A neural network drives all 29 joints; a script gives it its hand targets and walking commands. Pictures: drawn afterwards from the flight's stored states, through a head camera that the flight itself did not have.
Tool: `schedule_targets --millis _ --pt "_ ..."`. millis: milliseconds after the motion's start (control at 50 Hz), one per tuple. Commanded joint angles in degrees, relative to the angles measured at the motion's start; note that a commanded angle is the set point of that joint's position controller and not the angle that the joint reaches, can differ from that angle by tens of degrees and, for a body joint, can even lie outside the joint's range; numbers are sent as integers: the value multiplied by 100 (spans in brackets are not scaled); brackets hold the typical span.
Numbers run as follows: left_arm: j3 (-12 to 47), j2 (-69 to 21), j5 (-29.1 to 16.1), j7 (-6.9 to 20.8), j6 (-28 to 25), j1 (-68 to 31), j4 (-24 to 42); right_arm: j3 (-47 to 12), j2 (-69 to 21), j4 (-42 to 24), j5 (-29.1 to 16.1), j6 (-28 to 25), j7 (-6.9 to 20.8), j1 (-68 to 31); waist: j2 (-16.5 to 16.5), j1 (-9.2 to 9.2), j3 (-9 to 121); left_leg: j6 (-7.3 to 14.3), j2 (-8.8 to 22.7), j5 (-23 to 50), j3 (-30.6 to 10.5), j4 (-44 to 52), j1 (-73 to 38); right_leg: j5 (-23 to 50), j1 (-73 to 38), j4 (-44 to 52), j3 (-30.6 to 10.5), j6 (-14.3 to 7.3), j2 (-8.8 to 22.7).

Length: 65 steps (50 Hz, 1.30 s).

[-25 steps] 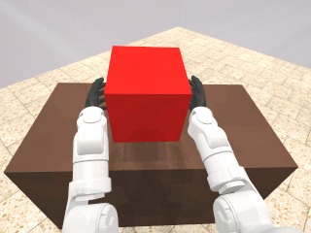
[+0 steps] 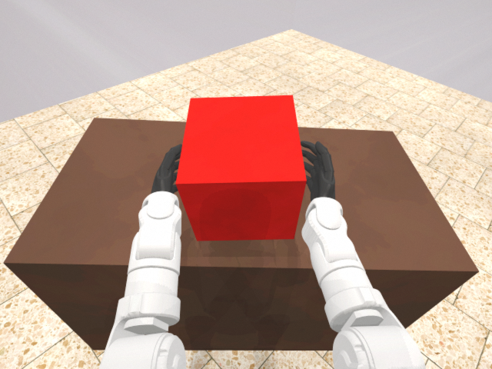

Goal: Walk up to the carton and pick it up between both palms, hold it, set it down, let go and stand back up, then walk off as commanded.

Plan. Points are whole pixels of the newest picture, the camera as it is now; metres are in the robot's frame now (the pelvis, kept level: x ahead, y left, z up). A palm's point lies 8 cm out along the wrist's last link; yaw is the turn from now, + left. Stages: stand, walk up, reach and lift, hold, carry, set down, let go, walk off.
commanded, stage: set down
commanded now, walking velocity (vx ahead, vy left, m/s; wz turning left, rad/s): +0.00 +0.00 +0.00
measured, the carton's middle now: (243, 170) +0.39 +0.00 +0.13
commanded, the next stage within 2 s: none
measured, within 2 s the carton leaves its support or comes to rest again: neither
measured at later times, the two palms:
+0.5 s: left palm (164, 194) +0.38 +0.14 +0.08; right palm (309, 193) +0.37 -0.12 +0.09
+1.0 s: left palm (174, 204) +0.39 +0.13 +0.05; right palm (311, 204) +0.37 -0.13 +0.06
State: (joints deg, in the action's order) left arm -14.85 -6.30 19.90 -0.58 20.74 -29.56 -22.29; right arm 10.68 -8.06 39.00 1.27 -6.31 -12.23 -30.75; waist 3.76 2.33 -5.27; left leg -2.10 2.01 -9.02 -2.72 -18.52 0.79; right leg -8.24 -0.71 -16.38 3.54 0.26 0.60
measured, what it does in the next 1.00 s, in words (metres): stands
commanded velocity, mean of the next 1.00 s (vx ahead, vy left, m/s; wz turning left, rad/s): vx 0.00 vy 0.00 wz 0.00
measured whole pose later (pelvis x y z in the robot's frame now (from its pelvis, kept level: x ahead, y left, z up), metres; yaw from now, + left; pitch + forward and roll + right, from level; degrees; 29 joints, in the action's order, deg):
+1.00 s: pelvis +0.01 +0.01 +0.00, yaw -2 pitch +1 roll -1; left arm -19.3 -4.8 18.4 -2.0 1.9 -34.3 -47.0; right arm 23.9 -10.6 50.7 14.4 -16.7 -10.7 -33.0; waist 1.4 0.8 -0.9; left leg -1.5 2.2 -9.0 -0.5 -18.3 10.0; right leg -5.9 8.0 -13.3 1.4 0.9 0.4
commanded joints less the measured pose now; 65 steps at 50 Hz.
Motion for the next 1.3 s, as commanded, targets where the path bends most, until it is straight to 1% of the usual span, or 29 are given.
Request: schedule_targets --millis 0,40,60,140,180,240,320,380,400,480,540,580,640,720,780,820,900,940,1000,1020,1060,1100,1120,1160,1180,1200,1240,1260,1280 --pt "2747 -3236 -600 747 -782 -4442 940 -2712 -2828 -1433 147 -527 794 -4419 -590 -66 3094 80 -319 1099 655 206 -289 1498 -997 -23 363 217 -94" --pt "2606 -3165 -541 756 -783 -4393 862 -2647 -2852 -1279 188 -487 790 -4276 -544 -84 3023 111 -348 988 680 248 -227 1574 -1028 -26 311 261 -68" --pt "2644 -3206 -564 762 -815 -4375 879 -2663 -2870 -1250 218 -489 783 -4181 -520 -28 3033 97 -329 1082 653 240 -243 1683 -1062 -46 315 239 -84" --pt "2765 -3306 -628 735 -908 -4304 956 -2699 -2868 -1275 166 -552 763 -4151 -693 -49 3276 -8 -327 1565 626 93 -329 2167 -1091 -103 295 215 -125" --pt "2710 -3322 -591 746 -924 -4241 847 -2616 -2839 -1176 253 -535 744 -4044 -612 51 3129 -5 -303 1564 601 100 -390 2127 -1076 -55 291 214 -143" --pt "2621 -3330 -565 794 -970 -4095 673 -2558 -2861 -1013 317 -534 738 -3893 -555 30 2951 -1 -283 1554 599 129 -294 2238 -1112 -54 265 206 -138" --pt "2650 -3430 -557 786 -1080 -4066 670 -2611 -2888 -1033 360 -630 732 -3838 -515 39 3139 -43 -270 1946 583 35 -300 2718 -1210 -88 245 211 -161" --pt "2663 -3483 -588 745 -1179 -4165 606 -2532 -2944 -950 379 -681 741 -3869 -526 62 3161 -72 -233 2097 551 -2 -366 2674 -1099 -74 255 176 -206" --pt "2727 -3526 -634 720 -1230 -4236 593 -2587 -2953 -999 355 -703 765 -3955 -575 -5 3258 -81 -234 2129 560 -19 -345 2647 -1070 -82 255 155 -225" --pt "2687 -3601 -633 667 -1377 -4336 446 -2429 -3028 -859 516 -762 785 -3893 -536 36 3345 -93 -211 2142 550 -19 -258 2665 -1051 -47 246 138 -219" --pt "2717 -3632 -660 599 -1551 -4520 377 -2391 -3115 -727 553 -825 810 -3889 -665 9 3610 -141 -193 2417 538 -105 -316 2674 -957 -59 245 100 -256" --pt "2666 -3657 -632 560 -1634 -4563 212 -2245 -3097 -503 622 -820 828 -3892 -742 27 3503 -156 -176 2330 520 -79 -272 2472 -780 -12 255 85 -266" --pt "2438 -3643 -528 577 -1699 -4573 -221 -1929 -3069 -296 787 -830 871 -3933 -686 43 3331 -107 -162 1932 580 2 -191 2012 -605 73 266 57 -256" --pt "2135 -3575 -432 583 -1949 -4704 -517 -1704 -3235 -17 1040 -922 944 -3931 -670 -108 3557 -63 -183 1822 652 82 14 2135 -755 21 217 80 -218" --pt "2072 -3592 -406 551 -2201 -4815 -690 -1575 -3296 216 1238 -1043 967 -3897 -651 -86 3709 -99 -157 2048 663 39 26 2355 -788 -20 222 76 -225" --pt "1954 -3556 -350 544 -2350 -4870 -869 -1381 -3370 374 1390 -1105 979 -3870 -610 -46 3675 -102 -148 1920 683 63 49 2218 -722 17 239 64 -234" --pt "1755 -3504 -257 545 -2662 -4978 -1242 -1157 -3429 611 1661 -1248 1026 -3886 -669 -122 3711 -74 -149 1698 746 127 193 2008 -694 -1 234 70 -196" --pt "1580 -3437 -179 519 -2795 -4897 -1449 -1043 -3465 855 1805 -1313 1036 -3824 -562 -180 3585 -58 -130 1726 763 134 287 2070 -738 4 198 51 -189" --pt "1486 -3359 -134 516 -3040 -4972 -1632 -851 -3546 1077 2003 -1409 1044 -3679 -571 -126 3682 -48 -139 1529 788 211 478 2129 -837 -31 186 81 -174" --pt "1409 -3305 -97 505 -3126 -4960 -1687 -825 -3583 1128 2057 -1459 1051 -3642 -572 -180 3710 -41 -143 1586 801 196 504 2154 -885 -53 166 82 -163" --pt "1389 -3308 -101 481 -3305 -4925 -1765 -778 -3580 1187 2164 -1582 1033 -3621 -586 -177 3842 -75 -155 1739 817 158 576 2401 -890 -115 174 96 -161" --pt "1330 -3208 -98 435 -3474 -5009 -1867 -692 -3646 1271 2239 -1655 1023 -3651 -529 -193 3901 -55 -153 1609 807 149 793 2449 -964 -154 115 96 -136" --pt "1263 -3192 -68 453 -3539 -4965 -1976 -601 -3667 1379 2305 -1676 1002 -3522 -499 -123 3934 -50 -162 1517 812 164 861 2447 -985 -151 112 106 -138" --pt "1296 -3171 -115 416 -3703 -5118 -1956 -533 -3715 1396 2371 -1756 1004 -3575 -610 -118 4110 -72 -162 1550 799 115 949 2495 -964 -239 111 85 -131" --pt "1294 -3178 -109 407 -3778 -5122 -2001 -481 -3735 1443 2432 -1766 987 -3516 -541 -72 4123 -66 -164 1514 786 120 1007 2493 -954 -225 108 100 -136" --pt "1240 -3118 -68 387 -3851 -5117 -2026 -498 -3755 1549 2468 -1778 985 -3473 -549 -141 4197 -65 -174 1507 803 93 1080 2591 -982 -284 85 95 -106" --pt "1192 -3092 -48 381 -3956 -5054 -2174 -410 -3750 1609 2529 -1847 963 -3450 -588 -98 4254 -74 -185 1507 794 86 1241 2787 -1011 -363 59 116 -90" --pt "1189 -3062 -37 380 -4003 -5075 -2212 -339 -3769 1714 2583 -1839 942 -3365 -542 -11 4244 -63 -190 1496 770 63 1313 2853 -1039 -380 65 122 -88" --pt "1200 -3054 -58 363 -4071 -5123 -2222 -307 -3778 1764 2583 -1881 939 -3367 -626 -31 4391 -89 -183 1573 767 31 1305 2895 -987 -414 51 125 -105"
